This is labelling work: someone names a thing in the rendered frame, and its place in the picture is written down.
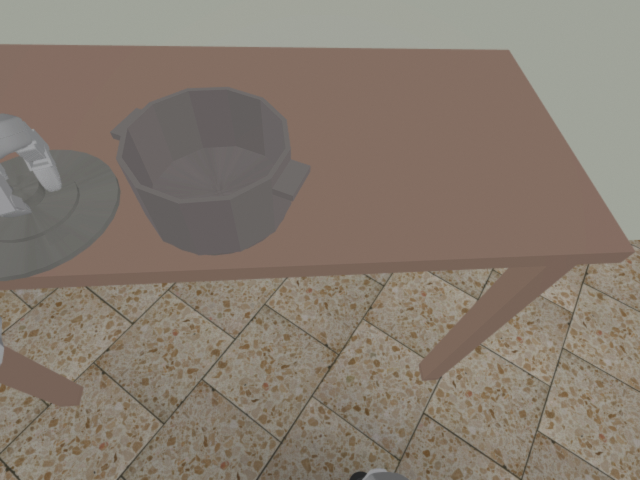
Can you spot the lid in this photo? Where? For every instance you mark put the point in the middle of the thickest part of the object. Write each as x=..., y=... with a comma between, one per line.
x=66, y=222

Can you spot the table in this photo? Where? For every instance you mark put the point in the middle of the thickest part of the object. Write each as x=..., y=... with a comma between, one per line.
x=421, y=160

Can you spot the knob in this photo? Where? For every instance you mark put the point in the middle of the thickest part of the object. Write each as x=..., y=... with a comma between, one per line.
x=28, y=188

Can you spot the robot left hand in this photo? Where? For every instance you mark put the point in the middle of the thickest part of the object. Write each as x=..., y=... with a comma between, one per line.
x=17, y=136

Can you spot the pot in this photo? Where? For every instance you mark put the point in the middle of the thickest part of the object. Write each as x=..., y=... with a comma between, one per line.
x=210, y=167

